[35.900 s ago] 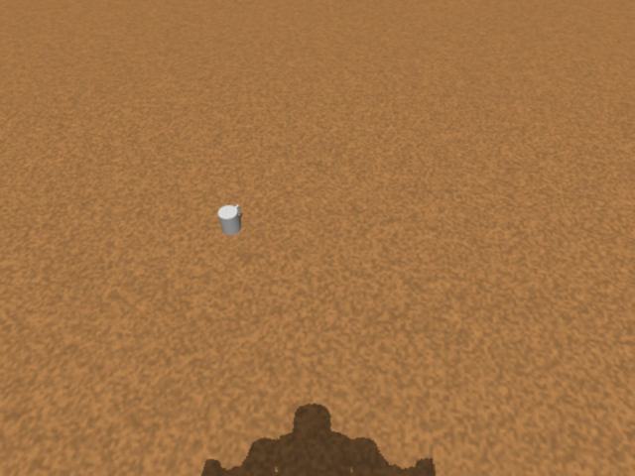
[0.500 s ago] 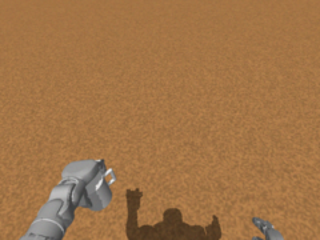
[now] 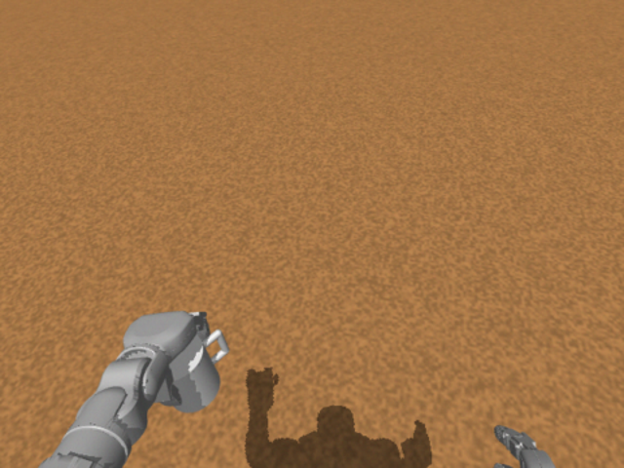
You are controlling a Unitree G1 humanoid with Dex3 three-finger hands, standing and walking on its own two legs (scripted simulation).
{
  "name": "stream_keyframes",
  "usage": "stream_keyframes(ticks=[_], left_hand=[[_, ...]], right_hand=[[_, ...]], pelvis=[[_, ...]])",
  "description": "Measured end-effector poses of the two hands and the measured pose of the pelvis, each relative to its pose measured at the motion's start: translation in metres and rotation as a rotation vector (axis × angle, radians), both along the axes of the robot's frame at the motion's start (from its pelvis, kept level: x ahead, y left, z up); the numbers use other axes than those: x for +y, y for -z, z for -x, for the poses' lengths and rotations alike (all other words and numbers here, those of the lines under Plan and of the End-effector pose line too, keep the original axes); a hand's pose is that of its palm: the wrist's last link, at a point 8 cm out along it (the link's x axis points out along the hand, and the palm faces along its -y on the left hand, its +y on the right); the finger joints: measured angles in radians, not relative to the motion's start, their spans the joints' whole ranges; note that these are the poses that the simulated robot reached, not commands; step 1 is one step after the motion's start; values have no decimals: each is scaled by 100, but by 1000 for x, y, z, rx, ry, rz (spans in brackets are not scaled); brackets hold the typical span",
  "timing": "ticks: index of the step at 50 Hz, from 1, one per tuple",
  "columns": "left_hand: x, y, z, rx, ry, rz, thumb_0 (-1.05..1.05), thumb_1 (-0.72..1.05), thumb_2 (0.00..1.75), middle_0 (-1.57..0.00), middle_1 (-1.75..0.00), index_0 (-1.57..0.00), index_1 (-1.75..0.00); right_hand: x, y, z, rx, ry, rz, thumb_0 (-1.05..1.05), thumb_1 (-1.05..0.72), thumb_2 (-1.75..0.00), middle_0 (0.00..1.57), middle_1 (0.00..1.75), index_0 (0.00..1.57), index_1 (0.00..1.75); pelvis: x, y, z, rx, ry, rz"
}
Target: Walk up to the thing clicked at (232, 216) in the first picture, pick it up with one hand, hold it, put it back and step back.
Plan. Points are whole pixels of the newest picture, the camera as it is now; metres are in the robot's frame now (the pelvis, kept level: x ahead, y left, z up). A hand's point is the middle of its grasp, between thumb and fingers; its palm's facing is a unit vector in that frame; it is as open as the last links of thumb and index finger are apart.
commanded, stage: crouch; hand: left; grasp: from above
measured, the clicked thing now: (195, 364) +0.31 +0.20 -0.10
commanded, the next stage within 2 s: lower in 1.98 s
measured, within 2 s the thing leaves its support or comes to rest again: neither
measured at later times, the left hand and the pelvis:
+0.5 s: hand (203, 378) +0.34 +0.23 -0.21, palm faces -0.44 +0.03 -0.90, open 10.7 cm; pelvis -0.03 +0.01 -0.10, yaw +0 degrees
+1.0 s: hand (235, 390) +0.40 +0.22 -0.45, palm faces -0.47 -0.02 -0.88, open 10.5 cm; pelvis -0.06 +0.01 -0.29, yaw -2 degrees
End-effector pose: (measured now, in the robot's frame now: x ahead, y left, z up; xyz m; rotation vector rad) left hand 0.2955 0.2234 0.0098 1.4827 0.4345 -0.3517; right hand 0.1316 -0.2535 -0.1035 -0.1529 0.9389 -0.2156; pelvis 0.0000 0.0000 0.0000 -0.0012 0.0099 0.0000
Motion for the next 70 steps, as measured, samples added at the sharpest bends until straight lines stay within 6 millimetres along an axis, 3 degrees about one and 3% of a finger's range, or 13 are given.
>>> stream_keyframes(ticks=[7,15,25,31,36,42,52,61,70], left_hand=[[0,18,1,6,12,-2,0,-10,68,-54,-93,-54,-84],[2,72,-6,19,32,-38,0,-13,73,-54,-95,-53,-85],[0,166,-46,-49,54,-80,1,-12,71,-53,-95,-52,-86],[0,223,-75,-74,18,-87,1,-11,69,-53,-94,-53,-85],[0,272,-91,-59,0,-79,1,-10,66,-54,-93,-54,-84],[0,332,-101,-13,15,-67,1,-8,61,-57,-90,-57,-81],[0,417,-119,-18,24,-35,1,-9,59,-61,-86,-60,-77],[2,461,-140,-33,2,-31,1,-10,60,-62,-84,-62,-76],[0,492,-154,-8,-4,-37,1,-11,60,-63,-83,-63,-75]], right_hand=[[0,2,5,24,-3,9,1,-90,-89,20,30,20,30],[-10,23,36,129,-5,51,0,-89,-89,20,30,20,30],[-27,98,114,314,57,128,0,-90,-89,20,30,20,30],[-21,151,160,412,109,134,0,-90,-89,20,30,20,30],[-9,194,181,459,128,118,0,-90,-89,20,30,20,30],[2,241,187,486,105,94,0,-90,-89,21,30,20,30],[-2,301,172,500,11,103,0,-91,-89,21,30,20,30],[-12,329,167,518,-22,124,0,-92,-90,20,30,20,30],[-11,348,184,571,-8,109,0,-92,-90,20,30,20,30]], pelvis=[[0,2,3,18,-6,0],[1,22,13,126,-15,10],[7,99,32,351,-7,31],[9,153,43,463,3,40],[12,195,51,532,7,48],[14,239,57,600,9,57],[10,302,61,669,13,71],[7,338,61,684,28,80],[7,363,61,685,38,83]])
